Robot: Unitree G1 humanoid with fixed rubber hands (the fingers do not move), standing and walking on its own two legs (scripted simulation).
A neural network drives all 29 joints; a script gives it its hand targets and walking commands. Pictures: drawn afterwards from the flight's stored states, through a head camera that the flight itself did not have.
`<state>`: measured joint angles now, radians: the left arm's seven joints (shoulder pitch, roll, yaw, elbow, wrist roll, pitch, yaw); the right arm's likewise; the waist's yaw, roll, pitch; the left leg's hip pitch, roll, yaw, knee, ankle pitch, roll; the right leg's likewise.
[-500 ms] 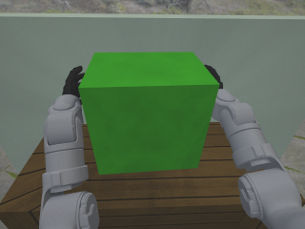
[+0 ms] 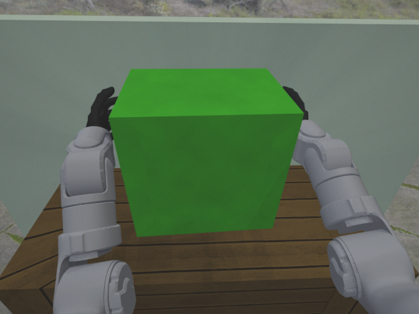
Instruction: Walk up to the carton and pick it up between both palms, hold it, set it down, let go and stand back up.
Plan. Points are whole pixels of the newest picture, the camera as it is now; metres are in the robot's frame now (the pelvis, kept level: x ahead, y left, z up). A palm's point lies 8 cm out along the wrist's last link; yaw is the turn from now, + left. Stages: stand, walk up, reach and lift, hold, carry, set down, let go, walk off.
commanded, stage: hold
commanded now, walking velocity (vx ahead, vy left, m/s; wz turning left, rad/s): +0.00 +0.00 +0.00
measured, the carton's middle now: (203, 150) +0.36 +0.00 +0.21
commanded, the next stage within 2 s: set down in 0.90 s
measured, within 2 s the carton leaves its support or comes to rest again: neither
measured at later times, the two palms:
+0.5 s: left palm (98, 133) +0.36 +0.17 +0.26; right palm (293, 125) +0.37 -0.17 +0.25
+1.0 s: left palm (99, 132) +0.35 +0.17 +0.26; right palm (295, 127) +0.36 -0.17 +0.25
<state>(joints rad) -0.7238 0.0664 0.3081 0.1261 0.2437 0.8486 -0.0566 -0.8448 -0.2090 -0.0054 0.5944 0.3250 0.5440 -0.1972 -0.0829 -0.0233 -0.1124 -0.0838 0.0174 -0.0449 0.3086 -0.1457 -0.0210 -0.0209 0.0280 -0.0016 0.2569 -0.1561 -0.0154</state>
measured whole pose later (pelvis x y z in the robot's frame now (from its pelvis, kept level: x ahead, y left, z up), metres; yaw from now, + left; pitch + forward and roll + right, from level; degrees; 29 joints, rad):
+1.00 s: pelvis +0.00 +0.00 +0.00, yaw +1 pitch -7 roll -1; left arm -0.72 0.07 0.33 0.13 0.24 0.82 -0.08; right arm -0.83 -0.19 0.00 0.57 0.29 0.53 -0.20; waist -0.09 -0.03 -0.08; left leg -0.04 0.02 -0.06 0.31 -0.15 -0.03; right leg 0.02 0.03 -0.01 0.26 -0.17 -0.02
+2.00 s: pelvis +0.01 +0.02 +0.00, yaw +1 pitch -8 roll -1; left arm -0.67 0.06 0.28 0.29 0.28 0.48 -0.15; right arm -0.56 -0.06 -0.12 0.51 0.10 0.15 -0.21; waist -0.12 -0.06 0.09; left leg 0.00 -0.01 -0.04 0.31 -0.17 0.01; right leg 0.08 -0.01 -0.03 0.24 -0.18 0.01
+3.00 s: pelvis +0.02 +0.03 +0.00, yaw +0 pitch -3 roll -1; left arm -0.68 0.12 0.25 0.57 0.23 0.26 -0.18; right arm -0.46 0.04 -0.20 0.55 0.01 0.02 -0.24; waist -0.11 -0.08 0.09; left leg -0.09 -0.01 -0.01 0.32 -0.18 0.02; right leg 0.01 -0.02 -0.03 0.21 -0.16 0.03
